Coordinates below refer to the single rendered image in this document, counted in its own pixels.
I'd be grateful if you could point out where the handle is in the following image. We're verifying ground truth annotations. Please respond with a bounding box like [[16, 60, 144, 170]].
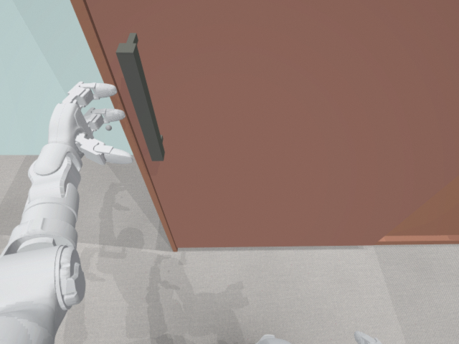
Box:
[[116, 33, 165, 161]]

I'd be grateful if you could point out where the robot left hand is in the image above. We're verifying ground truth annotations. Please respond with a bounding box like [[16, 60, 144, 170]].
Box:
[[48, 82, 133, 165]]

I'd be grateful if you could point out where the left robot forearm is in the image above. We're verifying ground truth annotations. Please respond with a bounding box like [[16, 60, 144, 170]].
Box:
[[0, 143, 82, 258]]

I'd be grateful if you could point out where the right robot shin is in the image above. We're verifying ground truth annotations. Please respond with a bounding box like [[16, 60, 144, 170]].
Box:
[[257, 335, 275, 343]]

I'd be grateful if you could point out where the left robot upper arm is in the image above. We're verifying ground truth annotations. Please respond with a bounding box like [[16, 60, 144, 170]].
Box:
[[0, 245, 85, 344]]

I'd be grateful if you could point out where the wardrobe door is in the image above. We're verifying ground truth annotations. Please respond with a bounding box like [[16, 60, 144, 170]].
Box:
[[385, 176, 459, 236], [86, 0, 459, 248]]

